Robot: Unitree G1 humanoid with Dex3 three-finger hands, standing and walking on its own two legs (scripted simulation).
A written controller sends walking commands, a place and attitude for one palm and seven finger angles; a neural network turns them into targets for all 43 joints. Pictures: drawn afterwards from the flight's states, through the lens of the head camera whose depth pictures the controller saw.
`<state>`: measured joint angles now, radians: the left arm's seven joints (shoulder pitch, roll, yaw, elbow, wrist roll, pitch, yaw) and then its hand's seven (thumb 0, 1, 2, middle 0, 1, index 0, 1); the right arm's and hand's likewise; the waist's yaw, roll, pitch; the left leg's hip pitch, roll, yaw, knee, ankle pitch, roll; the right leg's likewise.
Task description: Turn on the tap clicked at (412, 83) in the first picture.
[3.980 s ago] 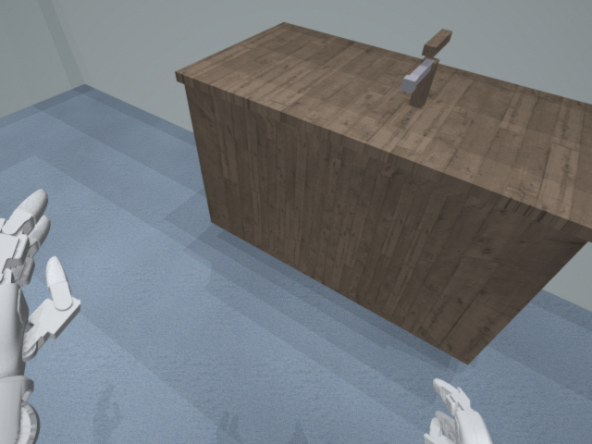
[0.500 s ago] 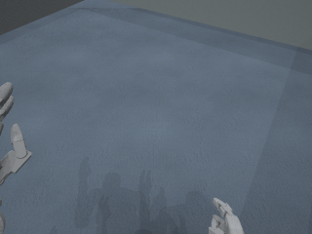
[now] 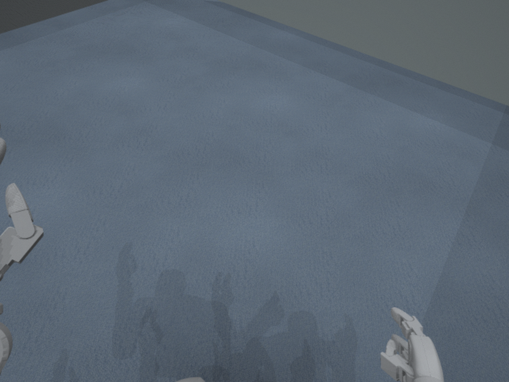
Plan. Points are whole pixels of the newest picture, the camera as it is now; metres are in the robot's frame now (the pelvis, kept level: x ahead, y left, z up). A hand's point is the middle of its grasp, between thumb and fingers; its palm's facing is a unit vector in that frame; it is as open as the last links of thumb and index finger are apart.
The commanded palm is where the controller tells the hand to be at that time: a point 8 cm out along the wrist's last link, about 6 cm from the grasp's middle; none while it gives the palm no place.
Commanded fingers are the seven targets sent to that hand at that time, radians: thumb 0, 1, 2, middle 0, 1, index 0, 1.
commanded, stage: walk around to get in front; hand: left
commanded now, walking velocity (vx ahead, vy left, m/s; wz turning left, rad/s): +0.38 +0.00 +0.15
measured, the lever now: out of the picture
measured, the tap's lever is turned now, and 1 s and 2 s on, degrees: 0 0 0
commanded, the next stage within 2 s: turn to face it in 0.80 s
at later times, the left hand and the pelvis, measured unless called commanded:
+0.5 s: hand (109, 158) +0.34 +0.21 +0.19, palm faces +0.49 -0.76 -0.43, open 7.4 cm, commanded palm +0.27 +0.25 +0.20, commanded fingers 0.00 0.90 0.90 -0.20 -0.30 -0.20 -0.30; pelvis +0.15 -0.05 +0.02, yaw +8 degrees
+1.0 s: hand (120, 103) +0.45 +0.23 +0.20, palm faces +0.61 -0.64 -0.47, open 7.4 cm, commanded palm +0.39 +0.26 +0.20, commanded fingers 0.00 0.90 0.90 -0.20 -0.30 -0.20 -0.30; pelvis +0.30 -0.05 +0.00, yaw +14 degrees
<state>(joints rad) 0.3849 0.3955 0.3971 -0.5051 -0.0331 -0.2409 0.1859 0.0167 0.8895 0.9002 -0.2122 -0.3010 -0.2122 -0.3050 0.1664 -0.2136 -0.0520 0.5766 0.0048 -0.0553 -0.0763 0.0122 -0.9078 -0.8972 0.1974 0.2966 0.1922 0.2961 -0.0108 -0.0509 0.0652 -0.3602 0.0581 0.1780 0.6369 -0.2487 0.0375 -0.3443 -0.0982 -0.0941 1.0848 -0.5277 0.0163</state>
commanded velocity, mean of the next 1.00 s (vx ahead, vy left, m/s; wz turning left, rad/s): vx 0.30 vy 0.00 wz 0.16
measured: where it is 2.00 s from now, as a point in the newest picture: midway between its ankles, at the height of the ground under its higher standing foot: (267, 340)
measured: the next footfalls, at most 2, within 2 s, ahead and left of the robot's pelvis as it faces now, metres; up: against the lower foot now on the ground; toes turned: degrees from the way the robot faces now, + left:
right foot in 0.26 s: +0.18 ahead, -0.16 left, +0.00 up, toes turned -8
left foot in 0.62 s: +0.29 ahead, +0.11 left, +0.00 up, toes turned +19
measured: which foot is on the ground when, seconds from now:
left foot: down 0.00-0.26, up 0.28-0.60, down 0.62-0.94, up 0.96-1.00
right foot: up 0.00-0.24, down 0.26-0.62, up 0.64-0.92, down 0.94-1.00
